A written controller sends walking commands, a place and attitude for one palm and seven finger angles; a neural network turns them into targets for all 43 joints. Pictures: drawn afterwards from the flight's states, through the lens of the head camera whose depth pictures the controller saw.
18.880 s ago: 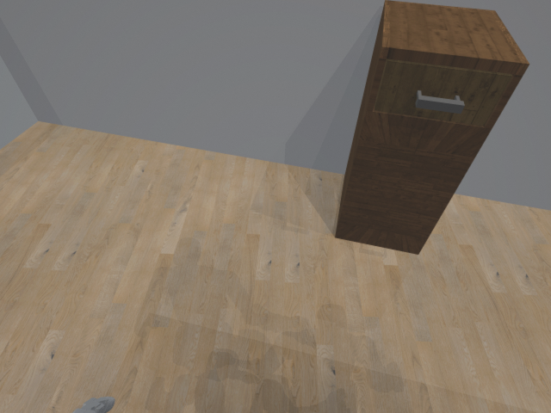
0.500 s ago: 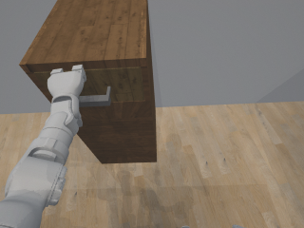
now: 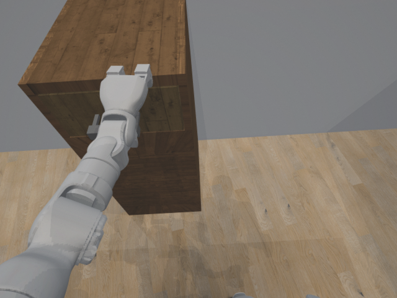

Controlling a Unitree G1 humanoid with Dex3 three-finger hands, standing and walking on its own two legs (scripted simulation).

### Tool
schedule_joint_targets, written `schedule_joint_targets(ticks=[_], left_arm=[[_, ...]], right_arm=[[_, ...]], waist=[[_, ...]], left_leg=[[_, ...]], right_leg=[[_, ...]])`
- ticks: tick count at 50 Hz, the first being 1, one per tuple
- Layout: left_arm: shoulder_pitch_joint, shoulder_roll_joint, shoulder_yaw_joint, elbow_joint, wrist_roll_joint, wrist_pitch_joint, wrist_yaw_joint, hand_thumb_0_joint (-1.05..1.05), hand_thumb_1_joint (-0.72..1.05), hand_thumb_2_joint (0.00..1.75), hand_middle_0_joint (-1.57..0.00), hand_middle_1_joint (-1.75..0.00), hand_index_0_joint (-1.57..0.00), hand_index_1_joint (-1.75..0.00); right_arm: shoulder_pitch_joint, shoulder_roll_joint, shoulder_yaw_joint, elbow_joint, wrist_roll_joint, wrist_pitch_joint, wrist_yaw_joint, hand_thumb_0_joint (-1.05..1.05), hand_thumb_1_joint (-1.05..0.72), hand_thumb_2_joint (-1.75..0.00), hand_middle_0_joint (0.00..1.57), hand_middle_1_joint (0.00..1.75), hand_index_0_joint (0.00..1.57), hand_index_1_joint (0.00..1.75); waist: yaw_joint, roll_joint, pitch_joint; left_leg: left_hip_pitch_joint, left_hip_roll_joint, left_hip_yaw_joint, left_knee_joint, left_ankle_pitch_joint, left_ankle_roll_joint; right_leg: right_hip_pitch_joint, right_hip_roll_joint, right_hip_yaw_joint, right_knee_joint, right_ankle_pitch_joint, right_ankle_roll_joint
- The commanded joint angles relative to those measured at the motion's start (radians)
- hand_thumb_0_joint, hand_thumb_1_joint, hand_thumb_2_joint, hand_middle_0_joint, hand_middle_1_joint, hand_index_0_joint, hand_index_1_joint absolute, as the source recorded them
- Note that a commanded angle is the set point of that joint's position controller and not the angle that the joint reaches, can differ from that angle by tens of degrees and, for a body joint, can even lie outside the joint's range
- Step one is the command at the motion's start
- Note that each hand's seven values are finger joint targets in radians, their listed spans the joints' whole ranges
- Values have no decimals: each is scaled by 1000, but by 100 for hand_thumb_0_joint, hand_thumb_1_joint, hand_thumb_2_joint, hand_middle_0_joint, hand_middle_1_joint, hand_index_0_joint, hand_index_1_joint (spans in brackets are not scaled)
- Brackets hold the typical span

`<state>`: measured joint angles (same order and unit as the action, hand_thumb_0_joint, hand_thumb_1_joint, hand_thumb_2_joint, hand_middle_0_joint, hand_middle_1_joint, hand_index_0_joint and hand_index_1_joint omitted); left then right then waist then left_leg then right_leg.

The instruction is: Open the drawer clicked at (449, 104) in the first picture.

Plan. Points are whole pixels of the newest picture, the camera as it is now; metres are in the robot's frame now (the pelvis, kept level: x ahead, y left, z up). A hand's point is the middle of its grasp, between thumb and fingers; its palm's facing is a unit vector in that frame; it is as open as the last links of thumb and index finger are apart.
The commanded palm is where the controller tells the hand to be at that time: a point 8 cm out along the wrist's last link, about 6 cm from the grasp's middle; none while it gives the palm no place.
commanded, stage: move the hooked fingers above the handle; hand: left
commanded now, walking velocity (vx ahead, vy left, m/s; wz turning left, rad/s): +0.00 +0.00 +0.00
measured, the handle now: (115, 124) +0.53 +0.20 +0.00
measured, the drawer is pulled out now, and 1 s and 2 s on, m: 0.00 0.00 0.00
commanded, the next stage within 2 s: lift the fingers back up to retry in 1.08 s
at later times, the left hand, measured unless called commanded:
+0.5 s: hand (119, 123) +0.47 +0.16 +0.07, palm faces +0.16 -0.10 -0.98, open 13.8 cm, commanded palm +0.46 +0.21 +0.12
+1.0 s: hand (101, 146) +0.44 +0.21 +0.04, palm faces -0.11 -0.01 -0.99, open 13.8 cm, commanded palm +0.45 +0.21 +0.12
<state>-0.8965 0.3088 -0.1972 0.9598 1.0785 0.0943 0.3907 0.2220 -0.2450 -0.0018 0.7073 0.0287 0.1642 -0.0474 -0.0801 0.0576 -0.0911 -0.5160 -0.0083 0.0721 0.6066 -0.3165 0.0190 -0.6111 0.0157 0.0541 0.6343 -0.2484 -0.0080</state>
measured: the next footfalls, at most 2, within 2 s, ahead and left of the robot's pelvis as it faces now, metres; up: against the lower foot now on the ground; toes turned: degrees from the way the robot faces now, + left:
none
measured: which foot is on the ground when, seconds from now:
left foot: down 0.00-1.00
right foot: down 0.00-1.00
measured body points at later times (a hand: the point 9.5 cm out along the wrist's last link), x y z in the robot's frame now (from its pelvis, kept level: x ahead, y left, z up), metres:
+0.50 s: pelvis +0.00 +0.00 -0.01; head +0.07 +0.00 +0.43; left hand +0.45 +0.16 +0.13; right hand +0.07 -0.29 -0.13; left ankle -0.02 +0.11 -0.72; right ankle +0.03 -0.11 -0.72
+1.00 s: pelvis -0.01 +0.00 -0.01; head +0.07 -0.01 +0.43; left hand +0.44 +0.21 +0.09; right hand +0.04 -0.29 -0.13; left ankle -0.02 +0.11 -0.72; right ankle +0.03 -0.11 -0.72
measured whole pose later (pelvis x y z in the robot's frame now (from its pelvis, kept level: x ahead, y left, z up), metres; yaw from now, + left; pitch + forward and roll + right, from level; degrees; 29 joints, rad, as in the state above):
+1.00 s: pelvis -0.01 +0.00 -0.01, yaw +2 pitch +13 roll +0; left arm -0.75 0.50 -0.12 0.85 1.04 -0.20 0.15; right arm 0.36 -0.28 -0.06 0.63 0.01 0.08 -0.09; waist -0.07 0.02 -0.05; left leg -0.60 -0.01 0.03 0.69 -0.33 0.02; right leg -0.66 0.01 0.01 0.68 -0.25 -0.01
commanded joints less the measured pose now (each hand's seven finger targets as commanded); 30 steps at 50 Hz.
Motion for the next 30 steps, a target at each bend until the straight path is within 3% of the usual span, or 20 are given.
schedule_joint_targets(ticks=[1,3,5,8,10,11,14,15,16,17,18,19,20,21,23,24,26,28,29,30], left_arm=[[-374,498,187,61,-48,206,-93,0,-50,30,-30,-120,-30,-120],[-329,519,177,81,-46,177,-148,0,-50,30,-30,-120,-30,-120],[-288,510,174,58,-37,106,-202,0,-50,30,-30,-120,-30,-120],[-235,476,170,2,-30,-45,-284,0,-50,30,-30,-120,-30,-120],[-262,392,123,-139,-43,-166,-307,0,-50,30,-30,-120,-30,-120],[-315,298,58,-231,-57,-225,-310,0,-50,30,-30,-120,-30,-120],[-478,221,9,-460,-93,-358,-261,0,-50,30,-30,-120,-30,-120],[-527,267,49,-505,-95,-381,-231,0,-50,30,-30,-120,-30,-120],[-576,238,24,-534,-99,-391,-202,0,-50,30,-30,-120,-30,-120],[-594,265,60,-553,-95,-402,-160,0,-50,30,-30,-120,-30,-120],[-575,303,102,-528,-86,-389,-117,0,-50,30,-30,-120,-30,-120],[-574,297,107,-502,-74,-375,-69,0,-50,30,-30,-120,-30,-120],[-568,302,117,-447,-70,-339,-26,0,-50,30,-30,-120,-30,-120],[-573,346,161,-399,-69,-302,17,0,-50,30,-30,-120,-30,-120],[-525,371,196,-235,-41,-192,86,0,-50,30,-30,-120,-30,-120],[-518,423,226,-194,-24,-132,101,0,-50,30,-30,-120,-30,-120],[-492,461,231,-77,4,-5,99,0,-50,30,-30,-120,-30,-120],[-454,432,182,62,28,120,54,0,-50,30,-30,-120,-30,-120],[-428,413,161,116,25,162,10,0,-50,30,-30,-120,-30,-120],[-420,438,178,127,7,187,-26,0,-50,30,-30,-120,-30,-120]], right_arm=[[-12,-150,-20,-117,27,-8,-62,0,-90,-90,20,30,20,30],[-10,-155,-9,-133,35,-18,-86,0,-90,-90,20,30,20,30],[12,-157,-14,-150,29,-36,-98,0,-90,-90,20,30,20,30],[54,-163,-31,-174,13,-66,-100,0,-90,-90,20,30,20,30],[77,-158,-53,-187,2,-90,-91,0,-90,-90,20,30,20,30],[90,-146,-65,-189,-3,-101,-81,0,-90,-90,20,30,20,30],[147,-139,-101,-146,-20,-134,-60,0,-90,-90,20,30,20,30],[168,-146,-112,-124,-23,-139,-54,0,-90,-90,20,30,20,30],[180,-147,-117,-106,-25,-144,-46,0,-90,-90,20,30,20,30],[201,-150,-123,-87,-31,-152,-40,0,-90,-90,20,30,20,30],[206,-156,-130,-72,-28,-150,-30,0,-90,-90,20,30,20,30],[207,-154,-123,-63,-32,-150,-21,0,-90,-90,20,30,20,30],[201,-155,-121,-48,-27,-145,-10,0,-90,-90,20,30,20,30],[202,-161,-115,-38,-29,-142,1,0,-90,-90,20,30,20,30],[175,-151,-97,-30,-28,-126,20,0,-90,-90,20,30,20,30],[158,-158,-86,-35,-30,-116,24,0,-90,-90,20,30,20,30],[116,-163,-71,-46,-35,-88,27,0,-90,-90,20,30,20,30],[109,-158,-60,-50,-27,-65,29,0,-90,-90,20,30,20,30],[115,-162,-61,-57,-20,-53,27,0,-90,-90,20,30,20,30],[112,-165,-56,-65,-13,-37,21,0,-90,-90,20,30,20,30]], waist=[[53,-280,-312],[52,-285,-270],[47,-257,-260],[23,-195,-261],[6,-116,-303],[-21,-92,-326],[-58,29,-416],[-61,52,-449],[-77,42,-464],[-75,59,-516],[-62,65,-504],[-59,65,-521],[-62,68,-464],[-52,60,-438],[-33,40,-369],[-14,43,-378],[11,35,-410],[20,17,-409],[17,-23,-402],[21,-99,-399]], left_leg=[[-25,-25,26,-123,124,14],[-36,-25,24,-129,70,20],[-31,-21,22,-125,57,24],[-28,-16,12,-93,41,31],[24,-16,2,-64,73,34],[67,-18,-6,-46,90,36],[195,-22,-42,17,156,36],[229,-21,-63,34,193,31],[249,-21,-75,51,231,29],[271,-19,-84,64,258,25],[264,-21,-92,70,273,14],[250,-25,-96,77,285,11],[220,-25,-94,72,261,5],[173,-27,-90,60,252,2],[89,-30,-76,34,196,-2],[60,-30,-63,22,195,-3],[24,-32,-39,11,229,-6],[5,-25,-22,-7,246,-10],[0,-19,-16,-18,256,-9],[-9,-17,-11,-33,252,-4]], right_leg=[[458,-15,-19,-132,142,5],[440,-21,-6,-149,72,7],[428,-27,-2,-151,64,7],[388,-31,8,-138,70,8],[348,-28,4,-115,114,1],[312,-22,0,-109,122,-3],[179,-7,-6,-72,121,-15],[140,0,-15,-53,132,-21],[112,4,-26,-41,142,-22],[97,8,-33,-24,142,-21],[79,15,-46,-10,151,-29],[69,19,-57,7,143,-31],[46,24,-68,6,128,-36],[54,28,-77,6,120,-40],[67,33,-87,10,83,-42],[97,30,-85,11,86,-42],[181,24,-78,7,141,-39],[236,18,-76,-2,188,-31],[266,18,-74,-12,215,-27],[312,15,-70,-30,232,-20]])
